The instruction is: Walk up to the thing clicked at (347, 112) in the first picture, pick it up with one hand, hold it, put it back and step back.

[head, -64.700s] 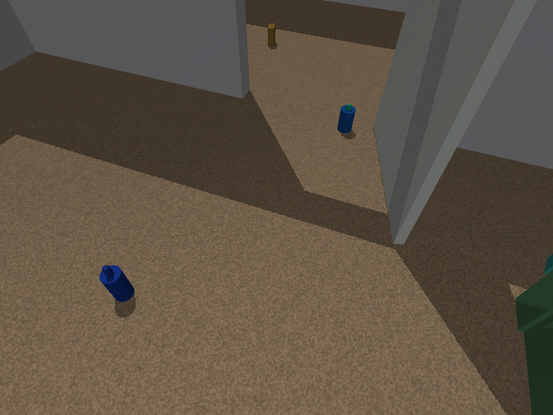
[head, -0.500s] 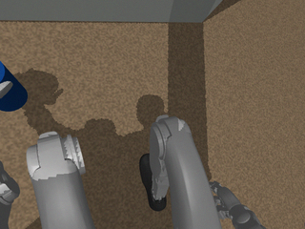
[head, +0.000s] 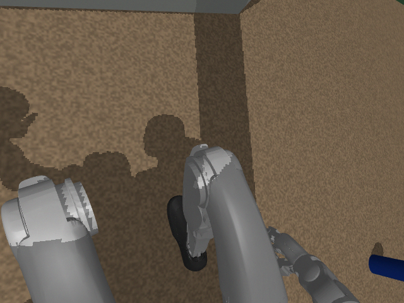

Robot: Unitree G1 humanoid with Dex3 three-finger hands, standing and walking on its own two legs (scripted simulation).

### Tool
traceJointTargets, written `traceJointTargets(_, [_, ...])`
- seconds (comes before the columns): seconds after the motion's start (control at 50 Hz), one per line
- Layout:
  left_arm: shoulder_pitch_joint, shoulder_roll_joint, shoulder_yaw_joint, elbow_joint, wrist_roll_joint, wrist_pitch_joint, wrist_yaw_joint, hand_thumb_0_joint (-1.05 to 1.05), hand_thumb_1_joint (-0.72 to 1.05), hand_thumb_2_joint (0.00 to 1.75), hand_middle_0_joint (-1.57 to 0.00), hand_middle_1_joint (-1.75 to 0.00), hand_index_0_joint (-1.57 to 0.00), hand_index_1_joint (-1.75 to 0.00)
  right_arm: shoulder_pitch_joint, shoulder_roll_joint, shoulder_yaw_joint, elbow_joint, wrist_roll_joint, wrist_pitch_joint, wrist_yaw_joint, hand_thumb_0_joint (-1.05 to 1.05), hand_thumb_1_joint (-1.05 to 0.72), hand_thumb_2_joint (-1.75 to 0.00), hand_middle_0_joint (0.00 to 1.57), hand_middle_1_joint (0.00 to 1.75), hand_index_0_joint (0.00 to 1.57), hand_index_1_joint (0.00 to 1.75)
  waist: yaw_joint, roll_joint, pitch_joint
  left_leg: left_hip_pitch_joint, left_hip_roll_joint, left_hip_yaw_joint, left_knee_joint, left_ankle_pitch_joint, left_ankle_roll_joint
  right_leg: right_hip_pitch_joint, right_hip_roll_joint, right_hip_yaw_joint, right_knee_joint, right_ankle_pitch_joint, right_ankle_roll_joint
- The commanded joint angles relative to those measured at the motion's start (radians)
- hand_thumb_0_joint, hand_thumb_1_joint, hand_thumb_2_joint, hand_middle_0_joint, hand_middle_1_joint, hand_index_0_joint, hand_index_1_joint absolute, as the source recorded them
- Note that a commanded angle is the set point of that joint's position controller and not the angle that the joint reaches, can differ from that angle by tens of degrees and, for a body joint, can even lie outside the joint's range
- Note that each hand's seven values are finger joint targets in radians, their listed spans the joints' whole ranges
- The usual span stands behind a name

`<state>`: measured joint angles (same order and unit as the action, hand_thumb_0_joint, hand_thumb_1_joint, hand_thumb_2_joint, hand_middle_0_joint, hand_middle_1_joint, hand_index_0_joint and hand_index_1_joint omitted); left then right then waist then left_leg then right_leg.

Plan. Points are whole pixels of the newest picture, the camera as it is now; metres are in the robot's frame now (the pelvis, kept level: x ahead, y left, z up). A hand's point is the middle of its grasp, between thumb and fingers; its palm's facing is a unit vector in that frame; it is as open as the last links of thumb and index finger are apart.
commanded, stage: lower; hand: left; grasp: from above
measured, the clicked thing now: out of the picture +0.45 +0.32 -0.19
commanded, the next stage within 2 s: loosen in 0.30 s
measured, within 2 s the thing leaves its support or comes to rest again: rests again in 1.48 s
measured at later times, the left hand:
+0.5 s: hand out of the picture +0.46 +0.33 -0.16, palm faces +0.46 -0.89 -0.03, open 9.5 cm
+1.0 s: hand out of the picture +0.47 +0.33 -0.16, palm faces +0.47 -0.88 +0.00, open 14.7 cm
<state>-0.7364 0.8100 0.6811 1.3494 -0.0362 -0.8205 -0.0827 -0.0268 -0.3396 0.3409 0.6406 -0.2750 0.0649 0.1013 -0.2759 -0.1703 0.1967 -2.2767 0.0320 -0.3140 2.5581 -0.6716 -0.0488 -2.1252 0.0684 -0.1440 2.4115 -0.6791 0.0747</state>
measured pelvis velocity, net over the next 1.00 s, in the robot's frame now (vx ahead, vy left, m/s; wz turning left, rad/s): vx -0.01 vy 0.01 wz -0.07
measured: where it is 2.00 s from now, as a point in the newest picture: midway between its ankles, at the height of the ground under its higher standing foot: (140, 266)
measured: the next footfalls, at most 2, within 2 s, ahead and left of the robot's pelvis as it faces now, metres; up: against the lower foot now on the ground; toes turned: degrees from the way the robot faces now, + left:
none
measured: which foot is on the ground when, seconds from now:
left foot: down 0.00-1.00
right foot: down 0.00-1.00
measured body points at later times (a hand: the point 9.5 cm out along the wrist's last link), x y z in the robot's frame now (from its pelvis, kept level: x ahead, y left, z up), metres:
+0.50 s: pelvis +0.00 +0.01 -0.01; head +0.24 +0.16 +0.33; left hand +0.43 +0.38 -0.15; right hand +0.13 -0.26 -0.05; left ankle +0.08 +0.14 -0.27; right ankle +0.12 -0.13 -0.27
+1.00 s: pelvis -0.01 +0.01 -0.01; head +0.24 +0.18 +0.33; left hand +0.44 +0.38 -0.15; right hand +0.13 -0.24 -0.05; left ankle +0.08 +0.14 -0.27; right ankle +0.12 -0.13 -0.26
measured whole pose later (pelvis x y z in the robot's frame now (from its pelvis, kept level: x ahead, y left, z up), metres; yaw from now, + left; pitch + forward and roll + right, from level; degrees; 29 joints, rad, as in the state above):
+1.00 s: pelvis -0.01 +0.01 -0.01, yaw -4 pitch +15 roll -17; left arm -0.79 0.95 0.62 1.48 -0.06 -0.97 -0.02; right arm -0.13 -0.36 0.50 0.53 -0.33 0.11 0.10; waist -0.28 -0.25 0.28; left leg -2.25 0.05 -0.39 2.62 -0.70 -0.02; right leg -2.07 0.11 -0.20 2.39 -0.66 0.08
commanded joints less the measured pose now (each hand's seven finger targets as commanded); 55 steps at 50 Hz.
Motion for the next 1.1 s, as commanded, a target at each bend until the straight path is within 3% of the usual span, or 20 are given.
traceJointTargets(0.0, [-0.362, 0.359, 0.019, -0.244, -0.029, -0.167, 0.005, 0.00, 0.02, 1.19, -1.14, -1.36, -1.18, -1.34, 0.089, -0.334, -0.070, -0.022, -0.017, 0.002, -0.014, 0.00, -0.91, -0.90, 0.20, 0.30, 0.20, 0.30, -0.054, 0.572, -0.685, 0.526, 0.052, 0.113, -0.265, 0.155, 0.021, 0.309, 0.019, -0.117, -0.186, 0.229, -0.086])
traceJointTargets(0.08, [-0.342, 0.405, 0.049, -0.235, -0.038, -0.191, 0.015, 0.00, -0.01, 1.18, -1.12, -1.35, -1.16, -1.33, 0.068, -0.348, -0.044, -0.030, -0.033, 0.002, -0.015, 0.00, -0.91, -0.91, 0.20, 0.30, 0.20, 0.30, -0.052, 0.582, -0.700, 0.560, 0.059, 0.101, -0.247, 0.194, 0.018, 0.332, 0.024, -0.124, -0.182, 0.262, -0.081])
traceJointTargets(0.12, [-0.359, 0.414, 0.030, -0.231, -0.027, -0.202, 0.020, 0.00, -0.01, 1.19, -1.11, -1.34, -1.14, -1.33, 0.050, -0.350, -0.035, -0.028, -0.041, 0.005, -0.016, 0.00, -0.92, -0.91, 0.20, 0.30, 0.20, 0.30, -0.058, 0.610, -0.671, 0.556, 0.062, 0.098, -0.247, 0.187, 0.016, 0.322, 0.025, -0.128, -0.176, 0.256, -0.083])
traceJointTargets(0.18, [-0.327, 0.420, 0.040, -0.173, -0.033, -0.212, 0.033, 0.00, -0.01, 1.20, -1.13, -1.35, -1.16, -1.34, 0.040, -0.357, -0.019, -0.033, -0.047, 0.006, -0.016, 0.00, -0.91, -0.91, 0.20, 0.30, 0.20, 0.30, -0.068, 0.575, -0.643, 0.523, 0.063, 0.093, -0.236, 0.167, 0.019, 0.337, 0.030, -0.136, -0.180, 0.252, -0.079])
traceJointTargets(0.22, [-0.311, 0.381, 0.015, -0.133, -0.038, -0.215, 0.036, 0.00, 0.02, 1.21, -1.12, -1.35, -1.15, -1.34, 0.034, -0.364, -0.009, -0.039, -0.053, 0.009, -0.017, 0.00, -0.91, -0.90, 0.20, 0.30, 0.20, 0.30, -0.087, 0.557, -0.615, 0.523, 0.066, 0.079, -0.238, 0.167, 0.018, 0.330, 0.032, -0.151, -0.180, 0.253, -0.075])
traceJointTargets(0.26, [-0.302, 0.399, 0.009, -0.107, -0.034, -0.217, 0.041, 0.00, -0.01, 1.20, -1.13, -1.36, -1.16, -1.34, 0.022, -0.367, -0.001, -0.046, -0.053, 0.014, -0.019, 0.00, -0.91, -0.90, 0.20, 0.30, 0.20, 0.30, -0.083, 0.530, -0.588, 0.491, 0.066, 0.075, -0.239, 0.145, 0.020, 0.326, 0.034, -0.156, -0.185, 0.239, -0.076])
traceJointTargets(0.4, [-0.272, 0.367, -0.036, -0.019, -0.043, -0.227, 0.049, 0.00, 0.07, 1.19, -1.18, -1.37, -1.23, -1.35, -0.017, -0.372, 0.026, -0.078, -0.059, 0.022, -0.020, 0.00, -0.89, -0.89, 0.20, 0.30, 0.20, 0.30, -0.103, 0.462, -0.525, 0.433, 0.067, 0.063, -0.223, 0.100, 0.033, 0.335, 0.045, -0.173, -0.196, 0.218, -0.067])
traceJointTargets(0.5, [-0.284, 0.370, -0.039, -0.039, -0.048, -0.242, 0.056, 0.00, -0.14, 0.79, -0.98, -1.06, -1.03, -1.01, -0.036, -0.380, 0.032, -0.093, -0.059, 0.027, -0.020, 0.00, -0.91, -0.89, 0.20, 0.30, 0.20, 0.30, -0.104, 0.491, -0.527, 0.479, 0.076, 0.038, -0.252, 0.107, 0.020, 0.317, 0.048, -0.191, -0.180, 0.218, -0.071])
traceJointTargets(0.64, [-0.294, 0.370, -0.063, -0.033, -0.038, -0.237, 0.059, 0.00, -0.30, 0.49, -0.78, -0.76, -0.82, -0.72, -0.049, -0.375, 0.037, -0.099, -0.058, 0.032, -0.018, 0.00, -0.92, -0.89, 0.20, 0.30, 0.20, 0.30, -0.103, 0.493, -0.495, 0.445, 0.074, 0.045, -0.253, 0.059, 0.026, 0.305, 0.053, -0.189, -0.190, 0.185, -0.073])
traceJointTargets(0.74, [-0.277, 0.360, -0.063, -0.003, -0.034, -0.225, 0.066, 0.00, -0.42, 0.36, -0.49, -0.49, -0.51, -0.47, -0.042, -0.375, 0.040, -0.107, -0.058, 0.041, -0.015, 0.00, -0.91, -0.90, 0.20, 0.30, 0.20, 0.30, -0.099, 0.487, -0.496, 0.461, 0.077, 0.033, -0.258, 0.086, 0.022, 0.305, 0.054, -0.194, -0.183, 0.207, -0.073])
traceJointTargets(1.0, [-0.276, 0.366, -0.050, -0.035, -0.028, -0.214, 0.068, 0.00, -0.55, 0.10, -0.15, -0.15, -0.17, -0.13, -0.044, -0.371, 0.042, -0.117, -0.061, 0.054, -0.011, 0.00, -0.91, -0.90, 0.20, 0.30, 0.20, 0.30, -0.096, 0.491, -0.497, 0.468, 0.082, 0.025, -0.255, 0.110, 0.023, 0.309, 0.058, -0.198, -0.178, 0.224, -0.073])
traceJointTargets(1.06, [-0.283, 0.368, -0.043, -0.049, -0.040, -0.218, 0.063, 0.00, -0.57, 0.14, -0.07, -0.14, -0.09, -0.13, -0.041, -0.375, 0.040, -0.115, -0.059, 0.053, -0.012, 0.00, -0.89, -0.90, 0.20, 0.30, 0.20, 0.30, -0.100, 0.489, -0.498, 0.460, 0.083, 0.025, -0.251, 0.095, 0.025, 0.310, 0.060, -0.197, -0.180, 0.214, -0.073])
traceJointTargets(1.08, [-0.283, 0.404, -0.026, -0.067, -0.042, -0.221, 0.060, 0.00, -0.56, 0.13, -0.06, -0.12, -0.08, -0.11, -0.045, -0.375, 0.040, -0.111, -0.055, 0.051, -0.015, 0.00, -0.89, -0.90, 0.20, 0.30, 0.20, 0.30, -0.086, 0.493, -0.503, 0.447, 0.080, 0.034, -0.245, 0.095, 0.029, 0.316, 0.060, -0.189, -0.184, 0.216, -0.074])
